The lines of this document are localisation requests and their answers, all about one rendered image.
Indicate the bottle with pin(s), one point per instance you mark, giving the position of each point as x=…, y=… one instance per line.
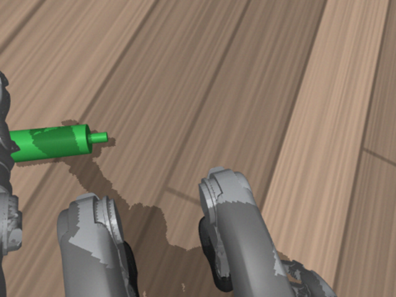
x=53, y=142

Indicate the left robot arm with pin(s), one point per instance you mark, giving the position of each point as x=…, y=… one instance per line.
x=10, y=216

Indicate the left robot foot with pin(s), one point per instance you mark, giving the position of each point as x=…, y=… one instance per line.
x=132, y=269

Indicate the right robot foot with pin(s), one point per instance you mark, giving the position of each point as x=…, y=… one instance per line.
x=222, y=283

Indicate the right robot hand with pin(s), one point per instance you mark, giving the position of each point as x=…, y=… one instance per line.
x=312, y=285

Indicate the left robot hand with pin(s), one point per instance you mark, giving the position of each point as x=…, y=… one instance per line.
x=5, y=102

